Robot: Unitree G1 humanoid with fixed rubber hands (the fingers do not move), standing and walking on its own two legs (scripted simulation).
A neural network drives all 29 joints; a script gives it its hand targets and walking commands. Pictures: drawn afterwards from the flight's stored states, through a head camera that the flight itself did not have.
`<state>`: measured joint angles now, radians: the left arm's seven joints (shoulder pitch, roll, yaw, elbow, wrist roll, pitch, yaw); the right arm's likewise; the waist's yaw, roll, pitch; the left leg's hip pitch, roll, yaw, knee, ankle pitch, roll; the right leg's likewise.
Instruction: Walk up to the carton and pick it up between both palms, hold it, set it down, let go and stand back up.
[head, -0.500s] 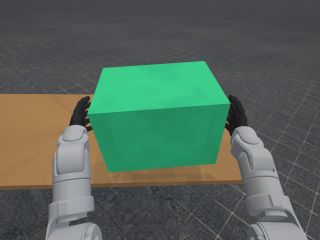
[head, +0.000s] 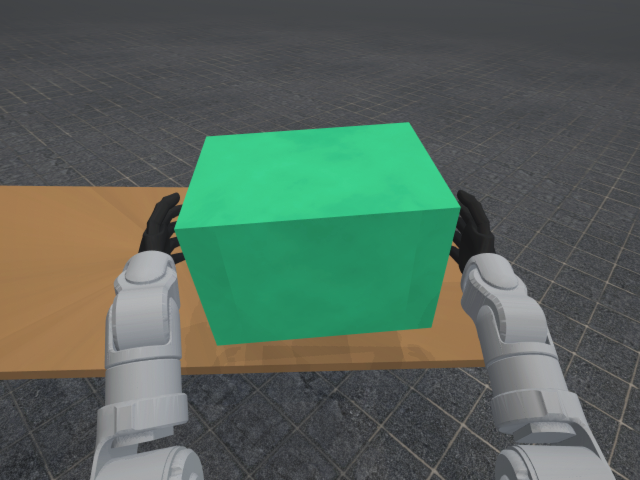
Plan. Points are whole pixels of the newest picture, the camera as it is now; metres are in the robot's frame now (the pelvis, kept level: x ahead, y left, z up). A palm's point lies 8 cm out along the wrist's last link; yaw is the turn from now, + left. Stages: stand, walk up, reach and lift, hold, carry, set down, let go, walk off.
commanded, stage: hold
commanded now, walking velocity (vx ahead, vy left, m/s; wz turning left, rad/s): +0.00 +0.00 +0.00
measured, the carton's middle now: (316, 230) +0.43 +0.00 +0.16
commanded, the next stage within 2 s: none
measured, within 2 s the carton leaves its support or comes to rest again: neither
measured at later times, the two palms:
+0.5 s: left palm (158, 256) +0.35 +0.19 +0.18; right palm (474, 256) +0.34 -0.19 +0.18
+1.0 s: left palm (154, 257) +0.35 +0.19 +0.18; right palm (471, 254) +0.34 -0.19 +0.18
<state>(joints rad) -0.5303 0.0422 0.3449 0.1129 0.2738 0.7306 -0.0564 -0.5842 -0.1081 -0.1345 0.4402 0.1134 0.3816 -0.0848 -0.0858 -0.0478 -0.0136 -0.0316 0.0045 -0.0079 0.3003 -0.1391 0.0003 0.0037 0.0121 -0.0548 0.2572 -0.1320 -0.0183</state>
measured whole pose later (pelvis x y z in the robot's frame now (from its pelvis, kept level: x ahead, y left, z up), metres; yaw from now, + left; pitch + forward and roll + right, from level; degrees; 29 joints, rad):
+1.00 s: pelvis +0.00 +0.00 +0.00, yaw +0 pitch -8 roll +0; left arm -0.53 0.04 0.35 0.11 0.28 0.73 -0.06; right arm -0.58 -0.10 -0.14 0.44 0.11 0.38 -0.08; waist -0.08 -0.05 -0.01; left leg -0.03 0.00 -0.01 0.30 -0.14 0.00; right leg 0.01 0.01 -0.06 0.26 -0.13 -0.02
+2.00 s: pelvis +0.00 +0.00 +0.00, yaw +0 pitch -7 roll +0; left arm -0.52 0.04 0.34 0.11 0.27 0.72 -0.05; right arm -0.57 -0.11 -0.14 0.43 0.11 0.37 -0.08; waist -0.08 -0.04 -0.01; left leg -0.03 0.00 -0.01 0.30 -0.14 0.00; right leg 0.00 0.01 -0.05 0.26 -0.13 -0.02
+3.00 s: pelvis +0.00 +0.00 +0.00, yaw +0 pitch -7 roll +0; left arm -0.53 0.04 0.33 0.13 0.27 0.72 -0.05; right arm -0.58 -0.10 -0.16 0.45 0.09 0.36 -0.07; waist -0.08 -0.04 -0.02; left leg -0.04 0.00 -0.01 0.30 -0.13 0.00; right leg 0.00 0.01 -0.06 0.26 -0.13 -0.02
